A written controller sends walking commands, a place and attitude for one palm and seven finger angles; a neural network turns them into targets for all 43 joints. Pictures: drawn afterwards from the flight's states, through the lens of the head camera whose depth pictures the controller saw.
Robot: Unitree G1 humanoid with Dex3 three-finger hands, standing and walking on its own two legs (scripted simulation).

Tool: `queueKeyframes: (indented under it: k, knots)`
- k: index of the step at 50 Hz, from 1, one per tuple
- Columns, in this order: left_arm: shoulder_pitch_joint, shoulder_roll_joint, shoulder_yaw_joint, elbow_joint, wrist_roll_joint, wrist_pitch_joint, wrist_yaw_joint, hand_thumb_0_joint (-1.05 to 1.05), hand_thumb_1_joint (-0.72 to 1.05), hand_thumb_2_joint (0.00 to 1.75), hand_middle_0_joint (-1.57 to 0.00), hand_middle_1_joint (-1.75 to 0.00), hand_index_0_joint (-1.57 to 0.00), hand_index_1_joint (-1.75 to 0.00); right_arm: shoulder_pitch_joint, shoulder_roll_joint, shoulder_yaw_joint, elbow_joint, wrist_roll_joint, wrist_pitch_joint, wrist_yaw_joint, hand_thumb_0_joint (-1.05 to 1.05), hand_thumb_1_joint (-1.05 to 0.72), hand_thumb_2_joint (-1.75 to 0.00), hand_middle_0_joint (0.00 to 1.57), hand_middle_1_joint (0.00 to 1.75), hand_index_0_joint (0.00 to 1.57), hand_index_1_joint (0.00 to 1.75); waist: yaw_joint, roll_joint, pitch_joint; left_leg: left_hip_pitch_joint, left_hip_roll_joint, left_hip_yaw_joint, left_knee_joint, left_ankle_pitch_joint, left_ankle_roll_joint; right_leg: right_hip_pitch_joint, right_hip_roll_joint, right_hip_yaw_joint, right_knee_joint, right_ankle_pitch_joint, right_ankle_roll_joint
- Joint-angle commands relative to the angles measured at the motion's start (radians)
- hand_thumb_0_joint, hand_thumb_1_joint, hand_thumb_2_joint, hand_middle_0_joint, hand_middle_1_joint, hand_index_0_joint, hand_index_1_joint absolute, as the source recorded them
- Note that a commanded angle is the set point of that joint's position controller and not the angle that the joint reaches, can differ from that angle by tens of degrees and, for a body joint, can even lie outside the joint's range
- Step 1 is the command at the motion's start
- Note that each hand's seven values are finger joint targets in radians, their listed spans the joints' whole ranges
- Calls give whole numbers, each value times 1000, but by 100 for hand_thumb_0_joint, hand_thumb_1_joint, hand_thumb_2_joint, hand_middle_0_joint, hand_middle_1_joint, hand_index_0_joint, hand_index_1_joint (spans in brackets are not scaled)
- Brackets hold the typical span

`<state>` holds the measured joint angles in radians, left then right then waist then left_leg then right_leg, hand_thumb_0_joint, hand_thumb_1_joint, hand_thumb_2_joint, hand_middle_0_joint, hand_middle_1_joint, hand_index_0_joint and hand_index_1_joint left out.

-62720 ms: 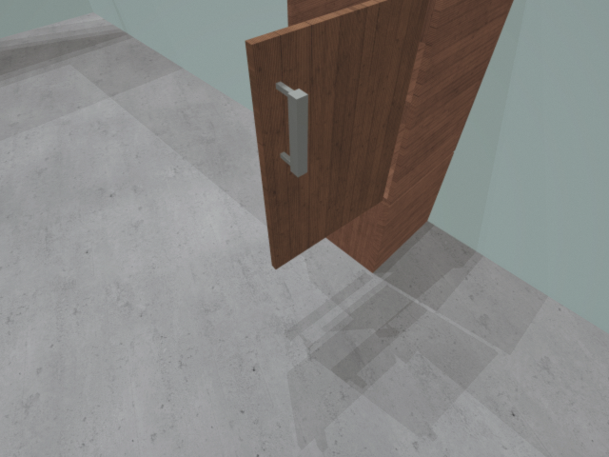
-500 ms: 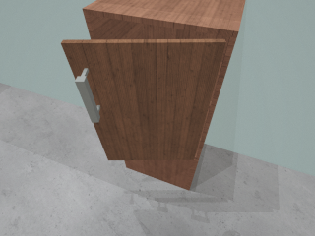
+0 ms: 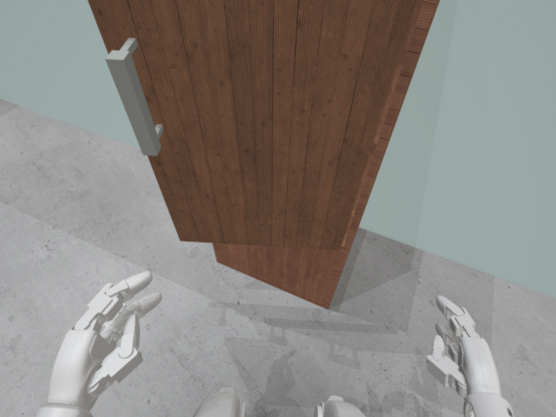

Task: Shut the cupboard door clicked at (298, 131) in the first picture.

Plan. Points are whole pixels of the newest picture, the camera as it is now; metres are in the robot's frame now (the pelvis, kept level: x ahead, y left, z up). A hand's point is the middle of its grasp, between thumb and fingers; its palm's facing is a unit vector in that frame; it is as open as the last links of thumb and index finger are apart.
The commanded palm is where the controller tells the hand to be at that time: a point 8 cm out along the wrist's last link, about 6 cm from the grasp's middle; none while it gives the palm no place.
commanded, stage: raise the hand and make a fist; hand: left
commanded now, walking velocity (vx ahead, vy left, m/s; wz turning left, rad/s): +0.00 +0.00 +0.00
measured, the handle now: (141, 100) +0.51 +0.26 +0.17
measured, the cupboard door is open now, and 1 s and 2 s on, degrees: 21 21 21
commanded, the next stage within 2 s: bring the fist close to the handle in 1.54 s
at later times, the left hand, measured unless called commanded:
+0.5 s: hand (104, 311) +0.22 +0.22 +0.10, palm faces +0.06 -1.00 -0.05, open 4.0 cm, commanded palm +0.18 +0.26 +0.10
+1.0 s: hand (87, 265) +0.24 +0.23 +0.15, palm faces +0.05 -1.00 -0.04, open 3.1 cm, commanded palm +0.22 +0.28 +0.16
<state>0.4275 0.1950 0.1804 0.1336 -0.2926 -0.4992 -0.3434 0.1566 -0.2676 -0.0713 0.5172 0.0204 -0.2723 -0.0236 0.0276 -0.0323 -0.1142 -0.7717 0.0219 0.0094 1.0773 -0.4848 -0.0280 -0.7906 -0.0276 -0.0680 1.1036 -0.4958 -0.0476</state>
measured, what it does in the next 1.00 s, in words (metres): stands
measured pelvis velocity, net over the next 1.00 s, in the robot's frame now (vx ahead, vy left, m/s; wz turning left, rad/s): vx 0.03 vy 0.03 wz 0.02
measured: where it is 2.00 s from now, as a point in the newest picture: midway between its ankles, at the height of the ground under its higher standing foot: outside the picture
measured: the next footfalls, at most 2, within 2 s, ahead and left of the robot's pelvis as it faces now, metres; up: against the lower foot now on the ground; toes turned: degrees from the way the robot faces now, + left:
none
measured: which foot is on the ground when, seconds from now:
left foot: down 0.00-1.00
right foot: down 0.00-1.00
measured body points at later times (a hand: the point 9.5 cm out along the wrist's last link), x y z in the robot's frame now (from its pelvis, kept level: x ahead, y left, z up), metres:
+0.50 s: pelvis +0.01 +0.02 +0.02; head +0.05 +0.02 +0.47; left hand +0.21 +0.28 +0.10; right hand +0.16 -0.22 -0.06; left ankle +0.03 +0.14 -0.66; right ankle +0.03 -0.09 -0.66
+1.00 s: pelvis +0.03 +0.03 +0.05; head +0.04 +0.03 +0.50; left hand +0.24 +0.28 +0.15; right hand +0.23 -0.17 -0.01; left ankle +0.03 +0.14 -0.66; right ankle +0.03 -0.09 -0.66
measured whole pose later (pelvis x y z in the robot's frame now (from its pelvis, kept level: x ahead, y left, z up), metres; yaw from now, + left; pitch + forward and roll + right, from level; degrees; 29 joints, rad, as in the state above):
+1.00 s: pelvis +0.03 +0.03 +0.05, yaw +1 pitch +4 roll -2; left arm 0.35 0.26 0.18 -0.21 -0.29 -0.11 -0.23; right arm 0.25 -0.22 0.08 0.51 0.03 -0.23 -0.07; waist 0.05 0.04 -0.07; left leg -0.47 0.01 -0.01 0.82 -0.42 0.02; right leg -0.44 -0.03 -0.09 0.77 -0.39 0.00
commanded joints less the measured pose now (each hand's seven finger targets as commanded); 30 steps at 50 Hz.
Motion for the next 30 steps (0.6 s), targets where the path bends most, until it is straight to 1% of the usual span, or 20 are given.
queueKeyframes:
  k: [1, 3, 4, 5, 7, 9, 10, 12, 14, 15, 16, 19, 21, 23, 24, 25, 26, 27, 29, 30]
  knots:
    - [-90, 172, 108, -481, -45, -67, 53, 0, 90, 90, -55, -68, -55, -68, 7, -74, -12, -176, 9, -50, -31, 0, -90, -90, 20, 30, 20, 30, -17, 58, -209, 11, -40, -5, -48, 115, 51, 149, -11, 202, -291, -29, 45]
    - [-155, 159, 45, -539, -23, -86, 63, 0, 90, 90, -58, -72, -58, -72, 26, -82, -1, -155, 6, -54, -42, 0, -90, -90, 20, 30, 20, 30, -57, 85, -167, 28, -28, -18, -42, 114, 59, 90, 7, 172, -279, -17, 39]
    - [-209, 166, 25, -555, -18, -88, 60, 0, 90, 90, -60, -74, -60, -74, 32, -87, 9, -147, 2, -55, -52, 0, -90, -90, 20, 30, 20, 30, -81, 64, -147, 22, -23, -25, -32, 104, 66, 66, 14, 168, -277, -33, 40]
    - [-194, 171, 24, -502, -15, -73, 51, 0, 90, 90, -62, -76, -62, -76, 40, -90, 9, -129, 6, -56, -60, 0, -90, -90, 20, 30, 20, 30, -86, 55, -127, 12, -19, -30, -32, 85, 62, 57, 14, 169, -288, -54, 41]
    - [-152, 168, 20, -444, -19, -26, 27, 0, 90, 90, -66, -80, -66, -80, 41, -94, 16, -121, 13, -57, -69, 0, -90, -90, 20, 30, 20, 30, -76, 55, -120, 6, -20, -35, -53, 73, 60, 77, 16, 157, -300, -77, 42]
    - [-92, 185, 50, -380, -25, 57, 8, 0, 90, 90, -69, -84, -69, -84, 30, -92, 21, -127, 23, -50, -74, 0, -90, -90, 20, 30, 20, 30, -45, 70, -126, 19, -24, -34, -86, 91, 60, 131, 16, 153, -323, -68, 40]
    - [-64, 184, 59, -390, -33, 95, 5, 0, 90, 90, -71, -86, -71, -86, 33, -87, 23, -137, 25, -45, -73, 0, -90, -90, 20, 30, 20, 30, -30, 69, -160, 33, -28, -32, -103, 112, 57, 174, 7, 150, -330, -38, 44]
    - [-14, 202, 111, -401, -45, 162, 22, 0, 90, 90, -75, -90, -75, -90, 21, -73, 24, -150, 25, -33, -72, 0, -90, -90, 20, 30, 20, 30, 1, 49, -186, 54, -32, -32, -137, 148, 52, 243, -3, 149, -346, 14, 51]
    - [31, 214, 170, -382, -52, 195, 56, 0, 90, 90, -79, -94, -79, -94, 5, -58, 27, -148, 19, -20, -71, 0, -90, -90, 20, 30, 20, 30, 24, -3, -184, 62, -32, -38, -161, 186, 49, 293, -2, 135, -345, 91, 57]
    - [29, 190, 156, -406, -56, 193, 65, 0, 90, 90, -81, -96, -81, -96, 11, -55, 30, -153, 15, -18, -66, 0, -90, -90, 20, 30, 20, 30, 21, -7, -183, 69, -33, -39, -175, 201, 45, 304, -7, 126, -343, 131, 61]
    - [28, 190, 162, -414, -57, 184, 77, 0, 90, 90, -82, -98, -82, -98, 14, -53, 29, -149, 13, -17, -64, 0, -90, -90, 20, 30, 20, 30, 19, -16, -172, 76, -31, -40, -186, 210, 42, 307, -7, 119, -342, 159, 63]
    - [7, 181, 138, -436, -48, 143, 96, 0, 90, 90, -88, -104, -88, -104, 16, -63, 35, -144, 5, -24, -58, 0, -90, -90, 20, 30, 20, 30, 11, 9, -134, 113, -30, -42, -218, 224, 44, 286, 11, 82, -332, 172, 49]
    - [4, 152, 87, -452, -39, 119, 88, 0, 90, 90, -92, -108, -92, -108, 36, -72, 35, -142, 5, -35, -54, 0, -90, -90, 20, 30, 20, 30, -4, 46, -131, 157, -27, -42, -240, 228, 46, 257, 21, 52, -325, 179, 42]
    - [-19, 150, 68, -454, -39, 110, 82, 0, 90, 90, -95, -112, -95, -112, 50, -83, 37, -140, 7, -43, -54, 0, -90, -90, 20, 30, 20, 30, -16, 36, -115, 172, -28, -47, -258, 203, 46, 242, 27, 38, -332, 145, 38]
    - [-21, 160, 71, -452, -38, 114, 84, 0, 90, 90, -97, -114, -97, -114, 44, -89, 38, -142, 6, -45, -55, 0, -90, -90, 20, 30, 20, 30, -14, 25, -104, 170, -27, -49, -262, 195, 49, 247, 29, 40, -339, 133, 37]
    - [-30, 163, 71, -474, -35, 113, 84, 0, 90, 90, -99, -116, -99, -116, 53, -91, 36, -144, 8, -47, -55, 0, -90, -90, 20, 30, 20, 30, -13, 40, -127, 189, -28, -49, -272, 205, 48, 260, 27, 35, -337, 147, 36]
    - [-25, 160, 63, -483, -30, 119, 86, 0, 90, 90, -101, -118, -101, -118, 53, -91, 38, -145, 9, -49, -55, 0, -90, -90, 20, 30, 20, 30, -10, 65, -119, 208, -27, -49, -282, 210, 48, 258, 31, 25, -335, 162, 32]
    - [-33, 164, 66, -496, -30, 126, 90, 0, 90, 90, -102, -120, -102, -120, 58, -93, 38, -147, 9, -48, -56, 0, -90, -90, 20, 30, 20, 30, -12, 70, -130, 221, -28, -50, -291, 213, 48, 263, 32, 16, -335, 173, 33]
    - [-45, 186, 89, -500, -24, 143, 107, 0, 90, 90, -106, -124, -106, -124, 52, -94, 43, -144, 11, -43, -57, 0, -90, -90, 20, 30, 20, 30, -4, 74, -110, 230, -25, -56, -309, 212, 47, 277, 37, 7, -341, 175, 29]
    - [-58, 180, 82, -532, -23, 145, 113, 0, 90, 90, -108, -126, -108, -126, 49, -92, 45, -149, 11, -44, -57, 0, -90, -90, 20, 30, 20, 30, -2, 97, -126, 253, -26, -57, -319, 227, 45, 289, 36, 2, -337, 197, 27]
